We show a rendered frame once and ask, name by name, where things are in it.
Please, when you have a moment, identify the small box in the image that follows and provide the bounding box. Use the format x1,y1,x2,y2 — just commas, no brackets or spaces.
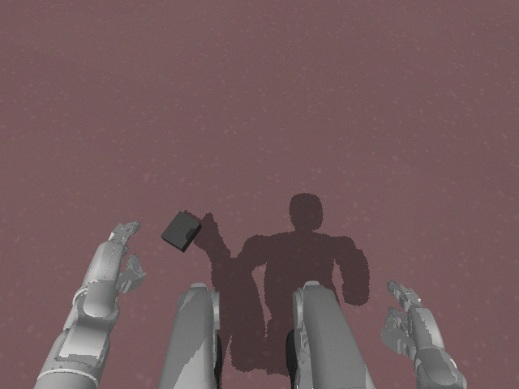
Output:
161,211,202,253

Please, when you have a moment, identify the right robot hand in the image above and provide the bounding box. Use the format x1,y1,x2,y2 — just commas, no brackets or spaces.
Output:
381,281,445,361

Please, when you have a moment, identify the left robot hand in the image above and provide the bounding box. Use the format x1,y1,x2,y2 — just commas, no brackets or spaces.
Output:
82,221,146,294

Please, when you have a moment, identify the left robot arm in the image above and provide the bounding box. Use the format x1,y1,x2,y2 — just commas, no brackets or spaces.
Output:
33,282,120,389

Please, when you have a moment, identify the right robot arm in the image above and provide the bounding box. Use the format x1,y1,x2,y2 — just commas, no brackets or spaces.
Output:
414,348,467,389

